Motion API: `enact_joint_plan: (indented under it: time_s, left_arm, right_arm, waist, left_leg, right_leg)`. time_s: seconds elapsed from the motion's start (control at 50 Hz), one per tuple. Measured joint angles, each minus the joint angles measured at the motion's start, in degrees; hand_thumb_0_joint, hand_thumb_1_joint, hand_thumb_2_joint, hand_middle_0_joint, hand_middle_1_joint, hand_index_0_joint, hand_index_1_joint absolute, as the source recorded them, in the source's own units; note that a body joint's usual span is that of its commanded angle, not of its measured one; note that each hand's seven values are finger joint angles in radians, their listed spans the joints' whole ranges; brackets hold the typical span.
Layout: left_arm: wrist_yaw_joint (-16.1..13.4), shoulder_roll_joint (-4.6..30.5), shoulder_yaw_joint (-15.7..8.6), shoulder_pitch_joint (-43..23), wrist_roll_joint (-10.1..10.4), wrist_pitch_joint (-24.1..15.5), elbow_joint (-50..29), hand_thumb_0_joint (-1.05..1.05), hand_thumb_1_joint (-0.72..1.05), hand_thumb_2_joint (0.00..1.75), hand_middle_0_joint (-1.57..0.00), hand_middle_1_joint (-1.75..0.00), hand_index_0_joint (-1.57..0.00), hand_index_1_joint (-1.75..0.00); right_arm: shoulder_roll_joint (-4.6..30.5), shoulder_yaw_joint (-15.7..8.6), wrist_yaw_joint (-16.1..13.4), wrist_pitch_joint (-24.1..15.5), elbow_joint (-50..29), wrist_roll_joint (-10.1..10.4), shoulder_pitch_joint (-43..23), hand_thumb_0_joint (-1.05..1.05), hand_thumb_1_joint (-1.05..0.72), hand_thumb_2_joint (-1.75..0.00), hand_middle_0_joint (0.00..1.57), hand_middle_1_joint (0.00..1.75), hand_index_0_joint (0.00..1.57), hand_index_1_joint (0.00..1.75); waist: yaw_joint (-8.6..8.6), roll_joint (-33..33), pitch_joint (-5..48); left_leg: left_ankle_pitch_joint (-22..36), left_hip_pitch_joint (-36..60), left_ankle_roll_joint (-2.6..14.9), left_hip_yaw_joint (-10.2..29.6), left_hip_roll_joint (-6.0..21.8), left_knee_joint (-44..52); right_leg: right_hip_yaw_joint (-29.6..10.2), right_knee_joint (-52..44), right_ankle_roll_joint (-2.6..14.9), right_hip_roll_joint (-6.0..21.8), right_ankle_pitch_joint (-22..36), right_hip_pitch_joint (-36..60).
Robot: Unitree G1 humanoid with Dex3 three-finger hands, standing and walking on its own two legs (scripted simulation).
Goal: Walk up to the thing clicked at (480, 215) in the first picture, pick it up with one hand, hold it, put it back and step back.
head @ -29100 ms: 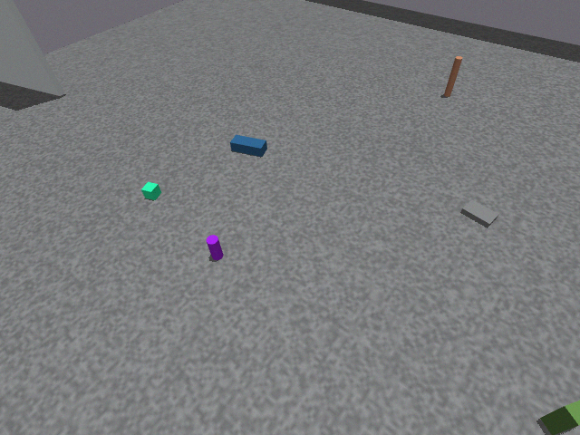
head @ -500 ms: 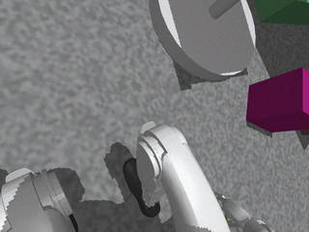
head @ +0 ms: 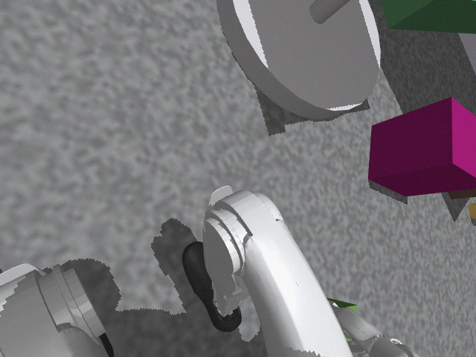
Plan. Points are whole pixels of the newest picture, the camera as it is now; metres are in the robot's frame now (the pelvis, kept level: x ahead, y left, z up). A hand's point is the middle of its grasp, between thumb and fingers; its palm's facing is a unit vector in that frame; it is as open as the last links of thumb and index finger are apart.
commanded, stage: open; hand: left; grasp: from above
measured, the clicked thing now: out of the picture +0.45 +0.36 -0.28
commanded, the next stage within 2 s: withdraw in 0.94 s
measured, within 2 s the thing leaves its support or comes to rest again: neither
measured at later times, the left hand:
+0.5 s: hand out of the picture +0.45 +0.35 -0.24, palm faces -0.45 -0.12 -0.88, open 12.1 cm
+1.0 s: hand out of the picture +0.45 +0.35 -0.24, palm faces -0.46 -0.13 -0.88, open 13.9 cm
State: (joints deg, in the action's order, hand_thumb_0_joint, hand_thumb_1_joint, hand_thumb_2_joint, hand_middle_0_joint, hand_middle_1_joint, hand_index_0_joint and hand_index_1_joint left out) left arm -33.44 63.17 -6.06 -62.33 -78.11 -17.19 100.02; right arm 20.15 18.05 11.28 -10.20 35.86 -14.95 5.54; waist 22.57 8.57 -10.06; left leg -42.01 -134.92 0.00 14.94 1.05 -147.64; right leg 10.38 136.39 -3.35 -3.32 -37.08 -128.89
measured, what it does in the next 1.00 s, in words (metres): stands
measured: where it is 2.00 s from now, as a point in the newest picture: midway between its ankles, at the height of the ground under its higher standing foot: (166, 338)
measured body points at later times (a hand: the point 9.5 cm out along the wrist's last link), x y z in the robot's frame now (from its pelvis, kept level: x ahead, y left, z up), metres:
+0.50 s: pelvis +0.00 +0.00 +0.00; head +0.27 +0.14 +0.33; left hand +0.47 +0.35 -0.19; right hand +0.07 -0.26 -0.05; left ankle +0.06 +0.12 -0.26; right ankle +0.12 -0.12 -0.26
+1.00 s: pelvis +0.00 +0.00 +0.00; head +0.27 +0.14 +0.33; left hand +0.47 +0.35 -0.19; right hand +0.06 -0.25 -0.05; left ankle +0.06 +0.12 -0.26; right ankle +0.12 -0.12 -0.26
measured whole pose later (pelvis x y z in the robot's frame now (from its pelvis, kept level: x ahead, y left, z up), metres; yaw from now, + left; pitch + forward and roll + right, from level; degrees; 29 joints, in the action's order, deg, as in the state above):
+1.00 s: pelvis +0.00 +0.00 +0.00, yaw -1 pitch +27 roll -15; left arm -31.4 64.4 -5.8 -61.8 -76.4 -17.1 97.5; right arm 20.6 19.4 11.0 -10.1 34.4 -14.6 5.4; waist 22.5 9.2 -11.3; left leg -41.5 -134.5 0.2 15.5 1.1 -147.2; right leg 10.9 135.4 -3.6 -3.5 -36.3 -128.1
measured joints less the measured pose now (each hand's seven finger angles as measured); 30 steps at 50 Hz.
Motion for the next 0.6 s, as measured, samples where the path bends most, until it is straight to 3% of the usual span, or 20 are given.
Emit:
enact_joint_plan:
  time_s: [0.22, 0.42, 0.6]
  left_arm:
    - [0.1, 0.2, 0.2, 0.1, 0.5, 0.1, 0.2, 0.0, 0.02, 0.35, -0.63, -0.47, -0.66, -0.45]
    - [0.1, 0.1, 1.4, -0.4, 1.1, 0.2, -0.4, 0.0, -0.12, 0.58, -0.44, -0.65, -0.46, -0.63]
    - [0.5, 0.3, 1.0, -0.2, 1.2, 1.0, -1.3, 0.0, -0.25, 0.74, -0.3, -0.8, -0.31, -0.78]
  right_arm:
    - [0.4, 0.5, -0.1, -0.7, -0.3, 0.2, -0.5, 0.0, -0.9, -0.9, 0.21, 0.3, 0.2, 0.3]
    - [0.3, 0.7, -0.2, -0.8, -0.2, 0.5, -0.6, 0.0, -0.9, -0.9, 0.21, 0.3, 0.2, 0.3]
    - [0.3, 0.9, 0.2, -0.8, -0.8, 0.4, -0.7, 0.0, -0.9, -0.9, 0.21, 0.3, 0.2, 0.3]
  waist:
    - [-0.08, 0.3, -0.6]
    - [-0.03, 0.5, -0.2]
    - [0.15, 0.6, -0.4]
  left_leg:
    - [0.2, 0.3, 0.02, 0.1, 0.2, 0.1]
    - [0.2, 0.2, 0.11, 0.3, 0.1, 0.2]
    - [0.0, 0.4, 0.15, 0.2, 0.1, 0.5]
  right_leg:
    - [0.0, -0.2, -0.16, -0.2, 0.5, 0.2]
    - [0.2, -0.5, -0.12, -0.2, 0.4, 0.4]
    - [0.2, -0.8, -0.18, -0.1, 0.1, 0.6]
